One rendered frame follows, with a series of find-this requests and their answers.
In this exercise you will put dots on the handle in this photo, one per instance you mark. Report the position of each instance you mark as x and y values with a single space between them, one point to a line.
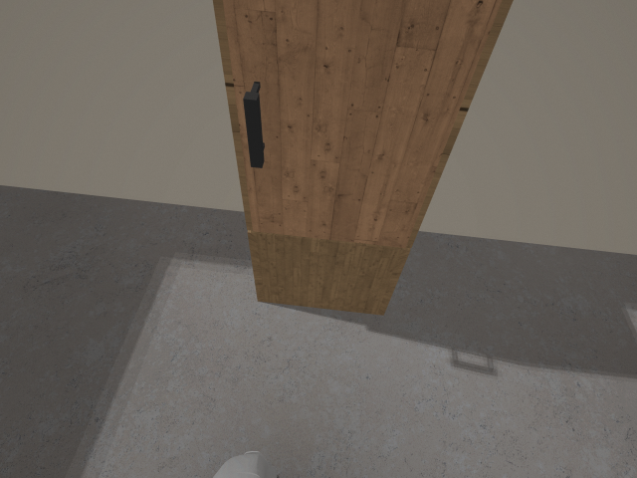
254 126

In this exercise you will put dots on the robot left thigh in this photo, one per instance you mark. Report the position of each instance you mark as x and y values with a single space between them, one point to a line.
247 466

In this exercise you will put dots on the cupboard door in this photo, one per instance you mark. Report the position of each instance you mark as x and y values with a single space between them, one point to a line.
358 99

